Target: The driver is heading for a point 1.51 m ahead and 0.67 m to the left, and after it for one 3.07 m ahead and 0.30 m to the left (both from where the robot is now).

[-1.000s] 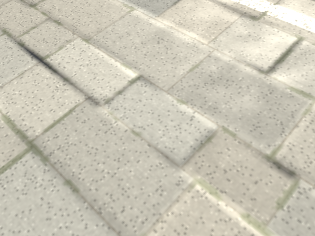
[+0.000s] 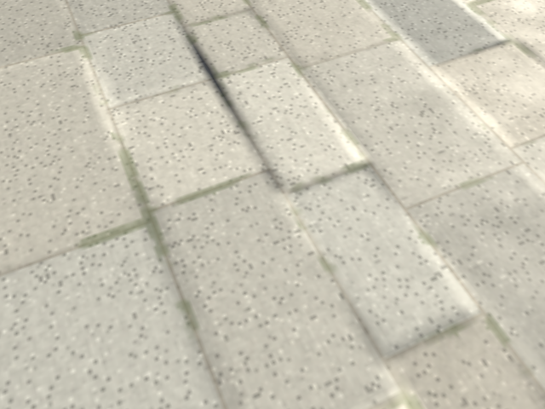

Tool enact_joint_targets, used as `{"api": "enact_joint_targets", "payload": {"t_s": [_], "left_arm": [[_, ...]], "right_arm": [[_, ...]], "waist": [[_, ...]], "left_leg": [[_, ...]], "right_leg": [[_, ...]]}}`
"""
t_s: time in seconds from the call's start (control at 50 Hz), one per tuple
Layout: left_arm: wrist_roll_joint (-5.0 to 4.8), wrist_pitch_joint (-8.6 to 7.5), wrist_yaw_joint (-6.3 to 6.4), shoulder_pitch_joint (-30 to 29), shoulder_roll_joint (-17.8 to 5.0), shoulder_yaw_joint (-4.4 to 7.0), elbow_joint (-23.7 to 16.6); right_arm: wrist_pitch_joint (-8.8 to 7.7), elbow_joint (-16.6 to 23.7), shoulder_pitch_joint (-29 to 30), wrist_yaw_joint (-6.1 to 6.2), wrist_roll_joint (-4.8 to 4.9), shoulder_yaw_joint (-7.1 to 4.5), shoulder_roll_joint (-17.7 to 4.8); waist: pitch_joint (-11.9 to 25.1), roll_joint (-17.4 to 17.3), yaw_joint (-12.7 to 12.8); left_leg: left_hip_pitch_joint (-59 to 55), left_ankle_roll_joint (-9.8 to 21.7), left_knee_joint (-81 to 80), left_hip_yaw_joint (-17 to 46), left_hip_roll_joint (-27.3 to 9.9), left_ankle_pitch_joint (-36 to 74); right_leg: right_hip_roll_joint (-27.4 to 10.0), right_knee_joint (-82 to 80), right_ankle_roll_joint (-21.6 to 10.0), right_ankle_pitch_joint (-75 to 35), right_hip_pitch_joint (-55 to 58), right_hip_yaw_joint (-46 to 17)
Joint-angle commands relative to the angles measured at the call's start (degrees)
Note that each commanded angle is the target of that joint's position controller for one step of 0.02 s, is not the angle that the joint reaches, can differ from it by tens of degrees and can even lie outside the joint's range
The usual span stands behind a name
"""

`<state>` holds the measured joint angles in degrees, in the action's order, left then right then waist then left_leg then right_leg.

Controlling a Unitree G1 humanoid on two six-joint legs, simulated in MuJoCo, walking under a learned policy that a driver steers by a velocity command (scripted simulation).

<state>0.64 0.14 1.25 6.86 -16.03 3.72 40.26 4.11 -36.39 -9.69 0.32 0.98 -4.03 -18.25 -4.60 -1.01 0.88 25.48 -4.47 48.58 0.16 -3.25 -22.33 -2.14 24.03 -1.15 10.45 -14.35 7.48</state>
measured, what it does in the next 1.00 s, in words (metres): steps on the spot, turning left: left foot, then right foot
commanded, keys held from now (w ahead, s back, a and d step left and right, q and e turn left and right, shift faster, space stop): q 0.96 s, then no key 0.04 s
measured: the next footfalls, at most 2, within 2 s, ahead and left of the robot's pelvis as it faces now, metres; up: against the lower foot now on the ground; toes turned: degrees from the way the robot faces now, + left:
left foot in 0.10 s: +0.05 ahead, +0.13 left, +0.00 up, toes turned +6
right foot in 0.56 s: +0.11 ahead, -0.08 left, +0.00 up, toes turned +25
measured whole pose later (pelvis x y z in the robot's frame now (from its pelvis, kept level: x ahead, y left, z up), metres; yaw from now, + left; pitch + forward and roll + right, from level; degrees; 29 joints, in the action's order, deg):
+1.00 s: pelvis +0.01 +0.04 -0.01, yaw +35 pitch +1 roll -1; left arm -1.2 0.9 0.3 7.7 -18.3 4.4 41.9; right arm 4.1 -31.9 -10.0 -0.5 1.2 -4.2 -18.3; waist -4.2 0.8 0.8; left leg 16.4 -0.1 31.6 -1.3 -1.0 -14.7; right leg -6.3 31.6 2.3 18.3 -13.0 8.2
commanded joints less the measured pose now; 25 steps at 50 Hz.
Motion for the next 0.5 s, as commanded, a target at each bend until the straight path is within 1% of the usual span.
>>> {"api": "enact_joint_targets", "payload": {"t_s": [0.02,0.04,0.06,0.08,0.1,0.12,0.14,0.16,0.18,0.2,0.22,0.26,0.3,0.34,0.38,0.42,0.46,0.5], "left_arm": [[-0.91,-0.58,-0.28,-2.7,-11.3,3.07,-3.6],[-1.47,-0.49,-0.37,-3.1,-11.5,3.13,-3.4],[-2.08,-0.37,-0.37,-3.3,-11.3,3.12,-3.1],[-2.15,-0.27,-0.43,-0.8,-9.7,2.80,-1.9],[-0.76,-0.17,-0.67,1.6,-6.8,2.08,-1.3],[1.55,-0.12,-0.44,-0.8,-5.3,1.23,-4.7],[0.64,-0.21,0.17,-5.7,-7.8,2.10,-5.5],[-0.67,0.00,0.32,-5.4,-8.6,2.48,-5.4],[-0.72,0.19,0.62,-3.6,-8.8,2.82,-4.1],[-0.16,0.31,0.95,-3.0,-9.4,3.08,-3.4],[0.16,0.29,0.88,-2.2,-9.2,3.13,-3.0],[-0.24,0.05,0.50,-1.1,-8.0,2.81,-2.5],[-0.59,-0.04,0.43,-2.2,-6.9,2.31,-2.6],[-0.61,-0.19,0.24,-3.7,-6.2,1.91,-3.0],[-0.76,-0.38,-0.11,-4.3,-6.2,1.77,-3.1],[-1.02,-0.65,-0.46,-4.3,-6.5,1.83,-3.1],[-1.27,-1.05,-0.85,-3.9,-6.9,1.98,-3.1],[-1.41,-1.57,-1.32,-2.9,-7.1,2.14,-3.1]], "right_arm": [[-0.33,4.9,-1.1,-0.85,0.06,-1.55,-5.5],[-0.23,4.9,-1.8,-1.11,0.05,-1.70,-5.4],[-0.22,4.4,-3.4,-1.26,-0.02,-1.92,-5.3],[-0.29,3.8,-5.2,-0.98,-0.26,-2.56,-6.5],[-0.56,4.1,-7.0,-0.15,-0.26,-3.91,-11.2],[-1.21,6.6,-5.7,0.41,-1.20,-4.61,-16.9],[-2.60,6.5,-7.4,-0.10,-2.87,-4.10,-14.3],[-3.66,5.9,-5.2,-0.20,-2.76,-3.40,-12.7],[-4.03,6.0,-1.9,0.03,-1.60,-3.16,-11.2],[-3.93,6.4,0.3,0.37,-0.69,-2.55,-9.6],[-3.73,6.7,1.3,0.77,-0.57,-2.08,-9.1],[-3.42,6.9,0.9,1.24,-1.00,-1.81,-8.7],[-3.24,6.7,-0.2,1.53,-0.81,-1.98,-9.1],[-2.90,6.5,-1.0,1.76,-0.58,-2.34,-9.8],[-2.58,6.7,-0.9,1.72,-0.62,-2.66,-10.5],[-2.32,6.8,-0.6,1.40,-0.66,-2.81,-10.8],[-2.10,7.0,0.0,1.06,-0.48,-2.87,-10.7],[-1.88,7.1,0.8,0.89,-0.08,-2.89,-10.6]], "waist": [[9.2,9.2,-0.6],[9.2,8.9,-1.5],[9.4,8.3,-2.7],[9.4,6.1,-2.8],[8.9,-5.3,-2.0],[7.5,-18.7,-1.5],[10.9,-11.7,-6.0],[9.2,-9.3,-3.9],[8.0,-6.8,-2.0],[7.7,-6.2,-1.3],[8.3,-6.5,-0.5],[10.2,-6.1,-0.1],[10.1,-6.0,-1.0],[9.8,-6.6,-1.8],[9.3,-7.5,-2.3],[8.9,-8.1,-2.4],[9.0,-8.6,-2.4],[9.5,-9.0,-2.0]], "left_leg": [[-4.8,2.0,-6.1,-2.0,0.0,1.7],[-6.9,3.1,-10.4,-2.9,0.5,4.0],[-10.5,4.5,-16.3,-4.1,1.7,8.1],[-15.7,6.3,-21.2,-3.1,2.9,12.4],[-22.9,9.9,-26.7,8.8,-4.5,27.4],[-25.4,21.3,-28.2,29.8,-18.8,39.5],[-22.1,25.8,-30.0,30.7,-19.4,35.4],[-20.6,23.1,-30.2,25.3,-16.1,30.8],[-19.7,19.6,-29.7,21.4,-12.7,27.1],[-19.3,17.6,-29.3,19.7,-11.1,27.5],[-17.7,17.3,-29.0,18.1,-9.7,31.0],[-18.1,17.5,-28.5,17.0,-8.4,33.5],[-19.9,17.4,-28.0,17.5,-7.7,32.3],[-20.4,17.4,-27.3,19.2,-7.3,29.4],[-19.0,17.7,-27.0,21.4,-7.2,26.2],[-17.1,17.9,-26.7,23.8,-7.0,25.3],[-16.8,17.7,-25.8,26.4,-6.6,26.7],[-17.7,17.1,-24.4,29.0,-6.1,29.2]], "right_leg": [[-16.2,-5.4,-11.9,-15.6,6.4,-9.7],[-16.1,-3.7,-10.6,-14.6,6.2,-8.8],[-15.2,-0.9,-8.6,-12.1,5.0,-7.2],[-13.1,3.7,-5.2,-7.0,1.8,-4.7],[-7.8,16.3,0.4,4.6,-7.5,1.0],[1.3,31.3,5.6,27.9,-23.8,0.9],[1.9,41.1,5.3,29.4,-24.2,-8.9],[0.7,43.4,4.3,24.2,-24.8,-10.8],[-0.1,42.3,4.0,19.0,-24.8,-11.3],[-0.3,41.0,4.2,15.6,-24.6,-11.5],[0.5,41.8,4.7,12.9,-22.0,-11.1],[1.7,40.7,5.6,9.9,-19.8,-10.8],[2.2,34.3,6.2,8.7,-19.7,-11.1],[2.7,28.1,6.5,8.5,-18.4,-11.7],[3.3,23.4,6.5,9.3,-15.8,-12.1],[4.1,19.8,6.1,10.4,-12.8,-12.4],[4.7,16.3,5.6,11.2,-10.4,-12.6],[5.1,11.4,4.8,10.8,-8.0,-12.7]]}}
Velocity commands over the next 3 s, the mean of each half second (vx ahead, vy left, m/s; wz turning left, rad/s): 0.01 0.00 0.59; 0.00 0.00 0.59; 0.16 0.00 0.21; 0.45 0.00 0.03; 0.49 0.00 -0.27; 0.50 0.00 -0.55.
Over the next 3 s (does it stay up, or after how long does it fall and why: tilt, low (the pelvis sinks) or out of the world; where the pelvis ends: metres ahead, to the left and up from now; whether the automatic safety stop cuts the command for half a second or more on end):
stays up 0.73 0.54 -0.02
